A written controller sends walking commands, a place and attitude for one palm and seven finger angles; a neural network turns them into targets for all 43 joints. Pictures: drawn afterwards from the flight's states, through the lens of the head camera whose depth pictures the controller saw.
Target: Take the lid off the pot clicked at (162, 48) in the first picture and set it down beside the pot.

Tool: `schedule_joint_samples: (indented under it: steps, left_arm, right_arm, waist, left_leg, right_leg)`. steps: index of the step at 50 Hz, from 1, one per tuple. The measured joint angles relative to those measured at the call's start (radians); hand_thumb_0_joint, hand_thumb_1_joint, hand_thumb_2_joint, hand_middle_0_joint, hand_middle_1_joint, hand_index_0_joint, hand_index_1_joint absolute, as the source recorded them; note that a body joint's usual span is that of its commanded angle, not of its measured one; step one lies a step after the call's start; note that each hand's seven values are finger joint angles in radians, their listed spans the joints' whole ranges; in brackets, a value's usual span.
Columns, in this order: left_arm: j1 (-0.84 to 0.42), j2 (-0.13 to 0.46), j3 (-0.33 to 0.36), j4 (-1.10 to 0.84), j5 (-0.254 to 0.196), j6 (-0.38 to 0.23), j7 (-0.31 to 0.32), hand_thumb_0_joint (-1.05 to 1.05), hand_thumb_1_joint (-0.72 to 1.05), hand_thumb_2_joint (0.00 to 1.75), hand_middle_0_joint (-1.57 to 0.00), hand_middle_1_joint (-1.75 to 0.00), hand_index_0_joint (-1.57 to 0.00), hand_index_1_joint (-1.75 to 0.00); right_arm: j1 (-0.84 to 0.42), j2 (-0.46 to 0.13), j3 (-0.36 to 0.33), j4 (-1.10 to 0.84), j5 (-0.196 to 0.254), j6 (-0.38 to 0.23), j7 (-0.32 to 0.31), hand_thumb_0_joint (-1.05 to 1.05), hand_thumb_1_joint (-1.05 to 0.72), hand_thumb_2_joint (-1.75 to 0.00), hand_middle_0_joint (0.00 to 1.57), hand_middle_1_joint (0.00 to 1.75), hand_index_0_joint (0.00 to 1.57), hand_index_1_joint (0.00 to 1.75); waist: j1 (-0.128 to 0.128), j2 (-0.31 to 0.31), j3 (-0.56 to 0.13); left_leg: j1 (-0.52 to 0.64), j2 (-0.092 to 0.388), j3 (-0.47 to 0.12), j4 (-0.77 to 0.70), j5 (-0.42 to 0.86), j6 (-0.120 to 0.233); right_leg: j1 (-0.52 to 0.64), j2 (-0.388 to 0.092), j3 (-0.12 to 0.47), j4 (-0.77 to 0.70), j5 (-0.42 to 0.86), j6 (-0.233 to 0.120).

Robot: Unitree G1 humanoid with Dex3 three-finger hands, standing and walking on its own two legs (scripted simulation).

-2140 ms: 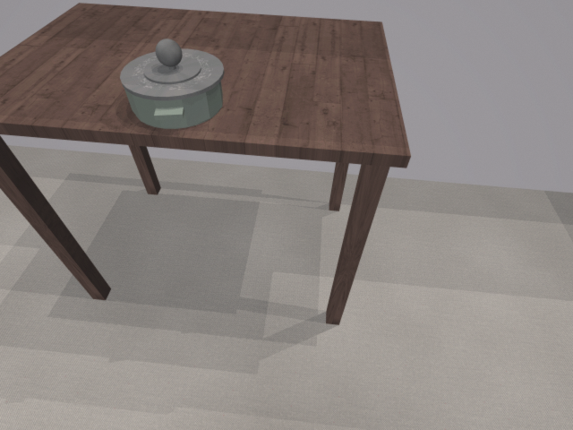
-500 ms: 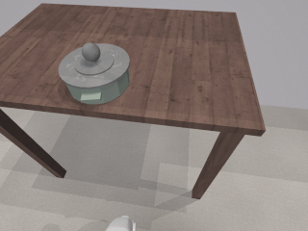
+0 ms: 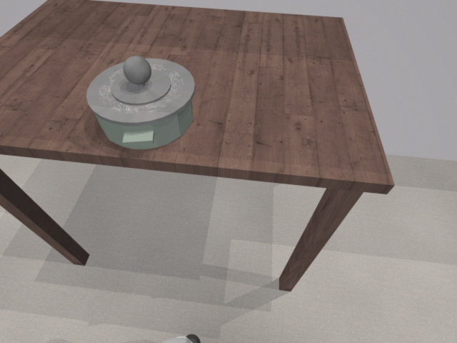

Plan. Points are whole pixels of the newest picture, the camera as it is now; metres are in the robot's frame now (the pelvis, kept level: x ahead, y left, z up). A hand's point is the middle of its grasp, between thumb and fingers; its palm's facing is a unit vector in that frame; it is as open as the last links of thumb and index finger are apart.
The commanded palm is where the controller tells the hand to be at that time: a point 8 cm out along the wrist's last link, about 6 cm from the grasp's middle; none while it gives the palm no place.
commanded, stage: come to a stop and stand still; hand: left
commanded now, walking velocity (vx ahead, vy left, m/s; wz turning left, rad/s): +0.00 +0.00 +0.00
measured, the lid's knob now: (137, 70) +0.54 +0.20 +0.18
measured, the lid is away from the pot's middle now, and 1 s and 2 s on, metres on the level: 0.00 0.00 0.00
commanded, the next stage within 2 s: look again from close up in 0.30 s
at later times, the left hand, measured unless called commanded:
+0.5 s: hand out of the picture +0.01 +0.16 -0.17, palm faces -0.01 -0.98 -0.21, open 7.4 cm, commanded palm none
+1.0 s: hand out of the picture +0.01 +0.20 -0.17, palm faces +0.00 -0.97 -0.23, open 7.4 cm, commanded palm none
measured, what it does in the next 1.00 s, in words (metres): steps on the spot: right foot, then left foot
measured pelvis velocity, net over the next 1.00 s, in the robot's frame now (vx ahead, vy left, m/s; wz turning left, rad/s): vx -0.02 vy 0.01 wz -0.02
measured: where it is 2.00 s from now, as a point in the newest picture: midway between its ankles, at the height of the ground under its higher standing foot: outside the picture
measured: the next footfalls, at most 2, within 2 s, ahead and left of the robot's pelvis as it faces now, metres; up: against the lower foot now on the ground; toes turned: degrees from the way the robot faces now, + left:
right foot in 0.02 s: +0.00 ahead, -0.13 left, +0.00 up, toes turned -2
left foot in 0.20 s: +0.06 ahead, +0.12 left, +0.00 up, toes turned +1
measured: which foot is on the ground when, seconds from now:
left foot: down 0.00-0.04, up 0.06-0.18, down 0.20-1.00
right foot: up 0.00-0.00, down 0.02-1.00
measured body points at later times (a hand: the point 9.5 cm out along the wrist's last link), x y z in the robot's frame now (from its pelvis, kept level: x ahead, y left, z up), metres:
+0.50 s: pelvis -0.02 -0.01 +0.00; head -0.01 -0.02 +0.45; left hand +0.01 +0.21 -0.15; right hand -0.02 -0.23 -0.16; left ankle +0.02 +0.12 -0.73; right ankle -0.04 -0.13 -0.73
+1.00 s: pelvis -0.02 +0.01 +0.00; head +0.00 +0.01 +0.45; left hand +0.01 +0.25 -0.15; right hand +0.01 -0.23 -0.15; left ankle +0.02 +0.12 -0.73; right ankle -0.04 -0.13 -0.73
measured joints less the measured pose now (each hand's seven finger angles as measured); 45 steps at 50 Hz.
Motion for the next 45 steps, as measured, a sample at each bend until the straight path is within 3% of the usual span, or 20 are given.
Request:
schedule_joint_samples:
  steps: [4,6,8,10,12,19,24,28,45]
  left_arm:
    - [0.017,-0.037,-0.014,0.027,0.007,-0.014,0.009,0.01,0.90,0.90,-0.20,-0.30,-0.19,-0.30]
    - [0.032,-0.050,-0.020,0.043,0.006,-0.022,0.012,0.01,0.90,0.90,-0.20,-0.30,-0.19,-0.30]
    - [0.037,-0.058,-0.026,0.060,0.002,-0.027,0.012,0.01,0.90,0.90,-0.20,-0.30,-0.20,-0.30]
    - [0.037,-0.068,-0.031,0.076,-0.004,-0.030,0.011,0.01,0.90,0.90,-0.20,-0.30,-0.20,-0.30]
    - [0.019,-0.065,-0.031,0.096,-0.006,-0.028,0.018,0.01,0.91,0.90,-0.20,-0.30,-0.20,-0.30]
    - [-0.017,-0.048,-0.031,0.129,-0.013,-0.034,0.014,0.01,0.92,0.90,-0.20,-0.30,-0.20,-0.30]
    - [0.011,-0.063,-0.046,0.113,-0.004,-0.067,0.031,0.01,0.91,0.90,-0.20,-0.30,-0.20,-0.30]
    - [0.027,-0.064,-0.048,0.096,-0.003,-0.057,0.027,0.01,0.91,0.90,-0.20,-0.30,-0.20,-0.30]
    - [0.036,-0.019,-0.037,0.053,0.000,-0.049,0.021,0.01,0.90,0.90,-0.20,-0.30,-0.20,-0.30]
  right_arm:
    - [0.035,-0.027,-0.016,0.045,0.006,0.031,0.007,0.00,-0.90,-0.90,0.20,0.30,0.20,0.30]
    - [0.056,-0.032,-0.015,0.067,0.007,0.032,0.008,0.00,-0.90,-0.90,0.20,0.30,0.20,0.30]
    - [0.077,-0.034,-0.012,0.083,0.010,0.022,0.006,0.00,-0.91,-0.90,0.20,0.30,0.19,0.30]
    - [0.101,-0.038,-0.008,0.100,0.011,0.007,0.001,0.00,-0.91,-0.90,0.20,0.30,0.19,0.30]
    - [0.109,-0.030,-0.001,0.130,0.010,-0.002,-0.007,0.00,-0.91,-0.90,0.20,0.30,0.19,0.30]
    - [0.112,0.008,0.023,0.184,0.011,-0.012,-0.012,0.00,-0.91,-0.90,0.20,0.30,0.19,0.30]
    - [0.117,-0.002,0.025,0.128,0.008,-0.018,0.005,0.00,-0.91,-0.90,0.20,0.30,0.19,0.30]
    - [0.137,-0.012,0.021,0.081,0.000,-0.028,0.006,0.01,-0.92,-0.90,0.20,0.30,0.19,0.30]
    - [0.107,-0.020,0.030,0.064,0.005,-0.041,0.003,0.01,-0.92,-0.90,0.20,0.30,0.20,0.30]
  waist:
    - [0.001,0.035,-0.007]
    - [0.002,0.032,-0.015]
    - [-0.006,0.028,-0.018]
    - [-0.013,0.038,-0.023]
    - [-0.020,0.031,-0.016]
    - [-0.003,0.004,-0.003]
    - [-0.015,0.042,-0.017]
    - [-0.022,0.048,-0.039]
    - [0.006,0.010,-0.036]
  left_leg:
    - [-0.040,-0.011,-0.049,0.143,-0.223,-0.013]
    - [-0.033,-0.022,-0.064,0.202,-0.257,-0.011]
    - [0.005,-0.025,-0.062,0.195,-0.231,-0.015]
    - [0.072,-0.019,-0.069,0.109,-0.124,-0.015]
    - [0.105,-0.017,-0.079,0.063,-0.150,-0.017]
    - [0.144,-0.017,-0.072,-0.002,-0.103,-0.024]
    - [0.090,-0.005,-0.086,0.072,-0.132,-0.014]
    - [0.070,-0.025,-0.082,0.124,-0.158,-0.004]
    - [0.069,-0.054,-0.056,0.099,-0.151,0.019]
  right_leg:
    - [0.015,0.015,0.006,-0.053,0.066,-0.019]
    - [0.024,0.019,0.016,-0.075,0.088,-0.020]
    - [0.028,0.024,0.019,-0.079,0.093,-0.022]
    - [0.024,0.039,0.012,-0.060,0.081,-0.022]
    - [0.024,0.043,0.001,-0.042,0.067,-0.021]
    - [0.062,0.043,0.007,-0.109,0.114,-0.024]
    - [0.036,0.059,0.001,-0.094,0.119,-0.023]
    - [0.009,0.037,0.004,-0.024,0.077,-0.012]
    - [-0.013,0.006,0.026,-0.011,0.072,0.011]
